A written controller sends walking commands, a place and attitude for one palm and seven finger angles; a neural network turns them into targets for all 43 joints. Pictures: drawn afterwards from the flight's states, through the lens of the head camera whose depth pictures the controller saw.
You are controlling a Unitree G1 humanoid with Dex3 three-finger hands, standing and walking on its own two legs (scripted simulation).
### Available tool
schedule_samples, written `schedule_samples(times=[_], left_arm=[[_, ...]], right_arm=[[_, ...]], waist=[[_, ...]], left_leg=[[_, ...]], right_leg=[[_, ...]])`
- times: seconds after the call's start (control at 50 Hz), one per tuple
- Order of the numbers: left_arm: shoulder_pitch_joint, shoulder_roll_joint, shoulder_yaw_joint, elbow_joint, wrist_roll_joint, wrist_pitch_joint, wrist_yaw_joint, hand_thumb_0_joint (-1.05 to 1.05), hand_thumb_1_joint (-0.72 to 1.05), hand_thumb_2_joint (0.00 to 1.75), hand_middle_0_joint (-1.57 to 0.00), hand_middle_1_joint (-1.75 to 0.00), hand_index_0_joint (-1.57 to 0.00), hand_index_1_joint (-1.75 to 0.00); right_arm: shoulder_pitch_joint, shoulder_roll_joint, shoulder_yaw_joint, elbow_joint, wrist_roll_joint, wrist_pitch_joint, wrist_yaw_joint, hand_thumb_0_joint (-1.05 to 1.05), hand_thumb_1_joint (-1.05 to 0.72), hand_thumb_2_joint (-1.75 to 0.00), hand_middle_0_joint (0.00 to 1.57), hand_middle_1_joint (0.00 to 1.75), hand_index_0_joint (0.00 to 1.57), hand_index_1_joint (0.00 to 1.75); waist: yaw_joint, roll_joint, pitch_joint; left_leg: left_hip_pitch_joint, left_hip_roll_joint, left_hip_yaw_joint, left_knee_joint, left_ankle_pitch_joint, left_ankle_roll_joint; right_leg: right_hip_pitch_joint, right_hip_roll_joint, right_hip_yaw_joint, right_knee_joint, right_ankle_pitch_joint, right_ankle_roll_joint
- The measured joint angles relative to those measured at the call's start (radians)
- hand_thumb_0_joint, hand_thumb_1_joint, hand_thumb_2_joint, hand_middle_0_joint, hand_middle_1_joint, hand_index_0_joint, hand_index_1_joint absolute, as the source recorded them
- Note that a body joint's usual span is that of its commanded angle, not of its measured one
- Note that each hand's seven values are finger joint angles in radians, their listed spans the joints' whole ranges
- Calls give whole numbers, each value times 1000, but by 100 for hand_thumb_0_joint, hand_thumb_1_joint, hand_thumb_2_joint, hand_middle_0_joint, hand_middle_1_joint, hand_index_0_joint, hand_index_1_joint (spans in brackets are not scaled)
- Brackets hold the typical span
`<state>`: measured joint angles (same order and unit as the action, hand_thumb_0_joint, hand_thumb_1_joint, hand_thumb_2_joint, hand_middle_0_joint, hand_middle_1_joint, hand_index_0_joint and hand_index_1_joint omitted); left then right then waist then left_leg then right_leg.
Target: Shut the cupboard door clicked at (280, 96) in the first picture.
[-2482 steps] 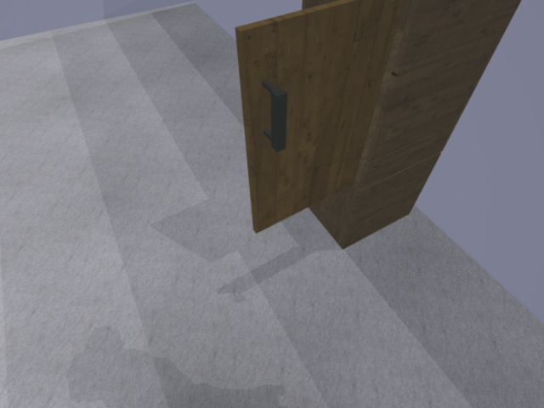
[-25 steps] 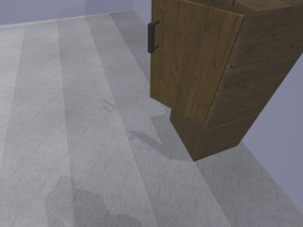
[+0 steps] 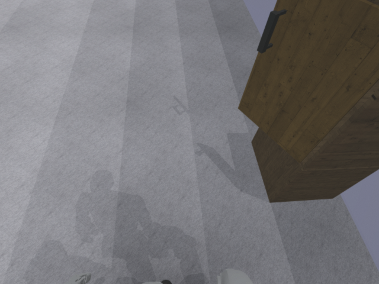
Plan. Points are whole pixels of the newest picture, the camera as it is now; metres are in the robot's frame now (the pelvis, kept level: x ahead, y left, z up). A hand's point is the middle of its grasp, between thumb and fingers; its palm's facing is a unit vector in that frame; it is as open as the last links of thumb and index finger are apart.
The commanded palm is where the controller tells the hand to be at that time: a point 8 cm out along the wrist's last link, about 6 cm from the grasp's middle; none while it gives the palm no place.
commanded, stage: walk to a spot facing it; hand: left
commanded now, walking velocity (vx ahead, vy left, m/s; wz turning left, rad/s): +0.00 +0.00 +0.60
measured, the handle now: (271, 31) +0.87 -0.24 +0.08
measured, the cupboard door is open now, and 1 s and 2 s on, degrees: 32 32 32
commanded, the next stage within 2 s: turn to face it in 1.62 s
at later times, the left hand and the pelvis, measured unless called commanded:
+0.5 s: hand out of the picture -0.01 +0.15 -0.16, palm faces +0.32 -0.90 -0.29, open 7.4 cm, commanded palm none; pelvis +0.00 -0.06 +0.00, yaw +20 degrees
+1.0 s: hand out of the picture -0.01 +0.24 -0.16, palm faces +0.60 -0.77 -0.20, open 7.4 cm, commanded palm none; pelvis +0.03 +0.01 +0.00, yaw +37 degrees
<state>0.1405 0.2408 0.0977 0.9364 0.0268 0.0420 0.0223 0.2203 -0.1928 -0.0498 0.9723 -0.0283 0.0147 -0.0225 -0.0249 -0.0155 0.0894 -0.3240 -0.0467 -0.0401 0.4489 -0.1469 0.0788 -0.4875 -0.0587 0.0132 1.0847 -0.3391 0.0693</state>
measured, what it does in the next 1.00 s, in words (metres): steps on the spot, turning left: right foot, then left foot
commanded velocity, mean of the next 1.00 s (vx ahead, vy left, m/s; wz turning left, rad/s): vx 0.11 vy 0.00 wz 0.60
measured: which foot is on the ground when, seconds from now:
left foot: down 0.00-0.28, up 0.30-0.68, down 0.70-1.00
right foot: up 0.00-0.26, down 0.28-0.70, up 0.72-1.00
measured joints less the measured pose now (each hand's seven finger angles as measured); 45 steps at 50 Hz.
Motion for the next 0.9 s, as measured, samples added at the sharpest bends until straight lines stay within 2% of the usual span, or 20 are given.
schedule_samples(times=[0.08,0.16,0.24,0.28,0.3,0.34,0.4,0.44,0.5,0.6,0.64,0.68,0.7,0.72,0.76,0.8,0.84,0.9], left_arm=[[-21,15,-1,-27,1,1,-1,1,91,90,-20,-30,-20,-30],[-31,16,-9,-43,-2,6,-1,1,91,90,-20,-30,-20,-30],[-24,3,-23,-58,-8,0,-1,1,91,90,-20,-30,-20,-30],[1,3,-29,-71,-9,-10,-2,1,91,90,-20,-30,-20,-30],[15,0,-28,-71,-4,-17,1,1,91,90,-20,-30,-20,-30],[34,-18,-35,-55,1,-10,8,1,91,90,-20,-30,-20,-30],[68,-38,-38,-31,-2,-4,13,1,90,90,-20,-30,-20,-30],[83,-45,-38,-23,-4,-12,14,1,90,90,-20,-30,-20,-30],[96,-54,-40,-26,-3,-27,13,1,90,90,-20,-30,-20,-30],[112,-63,-41,-39,2,-39,5,1,90,90,-20,-30,-20,-30],[121,-58,-36,-40,4,-37,3,1,90,90,-20,-30,-20,-30],[137,-46,-31,-37,1,-32,2,1,90,90,-20,-30,-20,-30],[145,-38,-27,-35,-4,-27,0,1,90,90,-20,-30,-20,-30],[140,-26,-23,-28,-8,-17,-1,1,90,90,-20,-30,-20,-30],[130,-7,-16,-16,-6,10,3,1,90,90,-20,-30,-20,-30],[116,3,-10,-8,-3,22,-1,1,90,90,-20,-30,-20,-30],[96,10,-6,-13,-1,18,-14,1,91,90,-20,-30,-20,-30],[65,13,-5,-35,1,2,-31,1,91,90,-20,-30,-20,-30]], right_arm=[[0,-5,-6,-12,0,6,6,0,-91,-90,21,30,20,30],[-1,-16,-16,-23,-3,17,12,0,-90,-90,21,30,20,30],[-5,-34,-30,-31,-4,32,16,0,-90,-90,21,30,20,30],[-2,-40,-39,-37,3,42,19,0,-90,-90,21,30,20,30],[-8,-43,-45,-34,8,45,20,0,-90,-90,21,30,20,30],[-21,-59,-57,-31,4,52,23,0,-91,-90,20,30,20,30],[-20,-69,-61,-37,-2,53,35,0,-91,-90,20,30,20,30],[-18,-67,-57,-41,3,52,42,0,-91,-90,20,30,20,30],[-19,-58,-46,-39,8,57,46,0,-91,-90,20,30,20,30],[-58,-46,-29,-31,13,66,48,0,-91,-90,20,30,20,30],[-81,-40,-23,-37,16,61,48,0,-91,-90,20,30,20,30],[-99,-37,-18,-53,16,47,50,0,-91,-90,20,30,20,30],[-105,-37,-17,-63,13,35,50,0,-91,-90,20,30,20,30],[-115,-30,-17,-69,10,24,47,0,-91,-90,20,30,20,30],[-118,-19,-7,-80,7,7,40,0,-91,-90,20,30,20,30],[-96,-12,1,-90,2,-4,29,0,-91,-90,20,30,20,30],[-68,-8,6,-90,-1,-13,21,0,-91,-90,20,30,20,30],[-21,-6,12,-75,-1,-21,18,0,-91,-90,20,30,20,30]], waist=[[-6,6,-13],[-15,19,-18],[-18,41,-17],[-9,36,-28],[3,33,-29],[2,55,-18],[-7,57,-9],[-15,45,2],[-15,23,22],[10,-2,50],[22,-16,56],[27,-31,53],[28,-36,46],[30,-51,49],[37,-60,44],[32,-51,25],[27,-39,10],[22,-25,-9]], left_leg=[[-6,-10,-55,-36,33,-9],[-23,-24,-112,-36,46,-25],[-50,-46,-166,-10,48,-49],[-77,-71,-178,31,31,-64],[-108,-81,-168,97,-51,-77],[-183,-83,-129,335,-221,-93],[-252,-54,-55,628,-243,-112],[-251,-20,-21,696,-235,-124],[-207,26,12,650,-254,-134],[-109,64,58,446,-298,-127],[-64,63,81,348,-293,-117],[-2,53,103,207,-206,-105],[16,48,106,161,-162,-69],[4,36,104,184,-168,-45],[1,33,93,207,-191,-30],[20,35,69,176,-186,-31],[48,33,42,125,-162,-34],[91,25,3,50,-129,-27]], right_leg=[[14,7,17,-80,-1,14],[60,31,19,-201,-42,13],[148,69,13,-399,-45,-2],[223,71,11,-564,-8,-22],[230,68,13,-595,38,-58],[237,63,-10,-580,49,-79],[273,36,-43,-606,45,-74],[293,16,-67,-616,43,-73],[313,-17,-109,-610,27,-69],[323,-62,-180,-562,-16,-48],[318,-81,-204,-529,-39,-35],[302,-103,-223,-470,-73,-16],[274,-114,-226,-408,-92,-9],[233,-119,-196,-307,-153,-3],[148,-86,-126,-114,-234,-8],[86,-58,-97,-8,-205,-8],[39,-46,-74,30,-133,-5],[-2,-40,-47,-6,-49,3]])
